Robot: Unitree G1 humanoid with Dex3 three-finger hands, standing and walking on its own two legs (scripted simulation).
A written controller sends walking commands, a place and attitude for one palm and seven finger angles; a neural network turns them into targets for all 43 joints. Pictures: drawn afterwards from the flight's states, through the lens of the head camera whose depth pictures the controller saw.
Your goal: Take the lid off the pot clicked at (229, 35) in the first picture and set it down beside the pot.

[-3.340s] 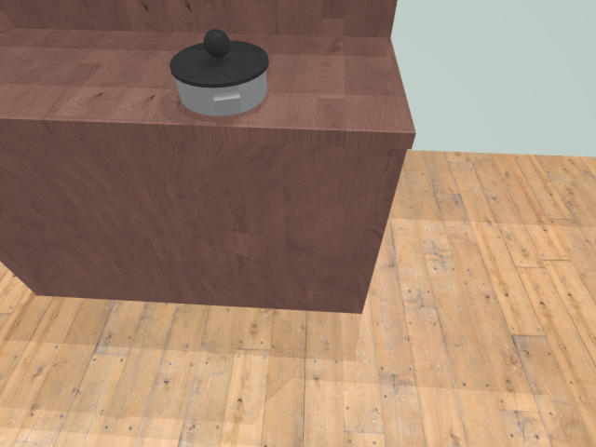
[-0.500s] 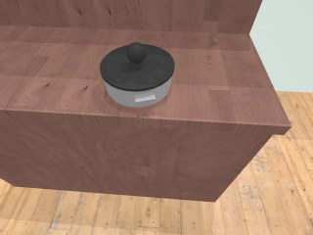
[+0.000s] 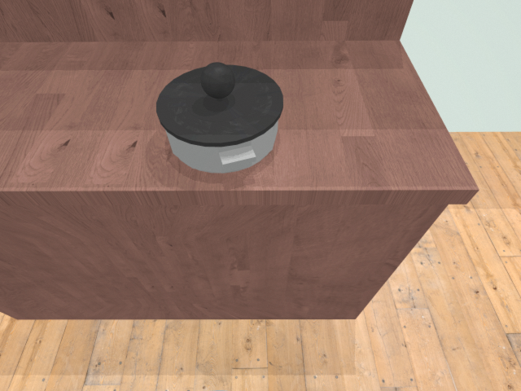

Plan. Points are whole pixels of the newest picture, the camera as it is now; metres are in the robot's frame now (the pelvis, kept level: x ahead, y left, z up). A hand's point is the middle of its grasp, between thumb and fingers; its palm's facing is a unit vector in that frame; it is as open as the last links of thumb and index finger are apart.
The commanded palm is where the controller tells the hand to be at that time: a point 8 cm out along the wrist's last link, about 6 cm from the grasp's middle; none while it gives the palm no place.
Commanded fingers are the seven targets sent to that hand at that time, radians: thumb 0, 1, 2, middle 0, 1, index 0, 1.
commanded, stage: look again from close up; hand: left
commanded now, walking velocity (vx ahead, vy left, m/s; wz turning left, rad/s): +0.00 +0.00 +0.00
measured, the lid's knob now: (217, 80) +0.53 +0.11 +0.18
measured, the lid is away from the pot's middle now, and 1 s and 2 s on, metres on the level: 0.00 0.00 0.00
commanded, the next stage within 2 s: shuffle to correct the standing spot in 0.92 s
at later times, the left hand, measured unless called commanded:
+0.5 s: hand out of the picture +0.01 +0.15 -0.16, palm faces -0.01 -0.97 -0.25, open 7.4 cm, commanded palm none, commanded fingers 0.00 0.90 0.90 -0.20 -0.30 -0.20 -0.30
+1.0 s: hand out of the picture +0.02 +0.14 -0.16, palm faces +0.01 -0.97 -0.23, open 7.4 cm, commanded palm none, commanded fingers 0.00 0.90 0.90 -0.20 -0.30 -0.20 -0.30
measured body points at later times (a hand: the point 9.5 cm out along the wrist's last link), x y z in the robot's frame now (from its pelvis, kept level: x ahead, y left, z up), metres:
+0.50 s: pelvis -0.02 -0.04 +0.01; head +0.02 -0.05 +0.45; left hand +0.01 +0.21 -0.14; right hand +0.03 -0.27 -0.15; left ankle +0.00 +0.07 -0.72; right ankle -0.04 -0.20 -0.72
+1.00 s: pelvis -0.02 -0.05 +0.01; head +0.03 -0.05 +0.46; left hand +0.02 +0.19 -0.14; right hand +0.03 -0.28 -0.15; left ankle +0.00 +0.07 -0.72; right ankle -0.04 -0.20 -0.72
